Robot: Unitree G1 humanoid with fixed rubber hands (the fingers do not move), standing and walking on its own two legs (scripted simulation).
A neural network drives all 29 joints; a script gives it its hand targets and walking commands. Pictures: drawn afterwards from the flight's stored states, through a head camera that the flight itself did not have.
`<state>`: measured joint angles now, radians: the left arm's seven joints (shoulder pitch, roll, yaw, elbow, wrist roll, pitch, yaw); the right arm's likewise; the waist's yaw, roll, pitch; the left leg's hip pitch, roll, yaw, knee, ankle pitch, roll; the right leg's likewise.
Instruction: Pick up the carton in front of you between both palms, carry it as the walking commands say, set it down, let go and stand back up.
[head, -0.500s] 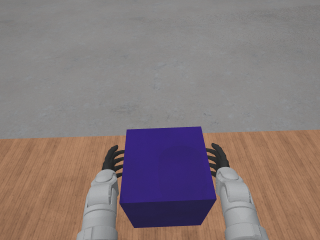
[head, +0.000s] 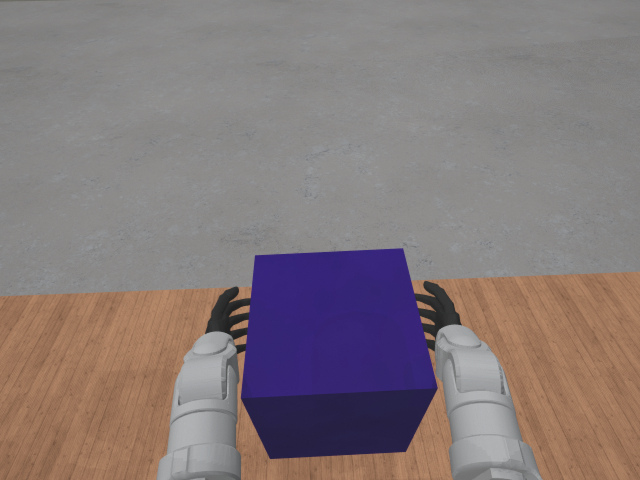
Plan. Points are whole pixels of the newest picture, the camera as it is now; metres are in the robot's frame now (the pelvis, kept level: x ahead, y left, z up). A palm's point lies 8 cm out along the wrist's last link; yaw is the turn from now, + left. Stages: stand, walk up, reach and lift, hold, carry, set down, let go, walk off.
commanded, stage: reach and lift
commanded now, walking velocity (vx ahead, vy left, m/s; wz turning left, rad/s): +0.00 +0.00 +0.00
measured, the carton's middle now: (333, 358) +0.32 +0.00 -0.04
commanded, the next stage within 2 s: hold in 0.64 s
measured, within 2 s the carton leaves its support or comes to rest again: neither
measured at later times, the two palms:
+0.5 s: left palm (223, 335) +0.31 +0.15 +0.04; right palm (449, 326) +0.31 -0.15 +0.04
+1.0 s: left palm (218, 338) +0.30 +0.15 +0.05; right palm (455, 331) +0.29 -0.15 +0.05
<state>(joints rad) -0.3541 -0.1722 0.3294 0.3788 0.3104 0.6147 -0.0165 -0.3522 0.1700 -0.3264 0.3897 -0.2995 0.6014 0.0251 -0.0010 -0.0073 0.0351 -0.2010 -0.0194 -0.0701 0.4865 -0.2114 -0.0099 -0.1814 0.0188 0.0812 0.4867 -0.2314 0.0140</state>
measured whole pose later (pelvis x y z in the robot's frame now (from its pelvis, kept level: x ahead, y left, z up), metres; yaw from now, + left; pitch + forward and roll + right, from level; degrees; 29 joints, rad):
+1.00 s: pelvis +0.01 +0.00 +0.01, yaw +0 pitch -8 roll +0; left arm -0.28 -0.16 0.23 0.23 0.27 0.77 -0.01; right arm -0.28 0.16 -0.24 0.24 -0.27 0.76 0.02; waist -0.01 0.00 0.04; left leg -0.06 -0.02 -0.08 0.38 -0.18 -0.01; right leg -0.04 0.01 0.08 0.38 -0.20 0.01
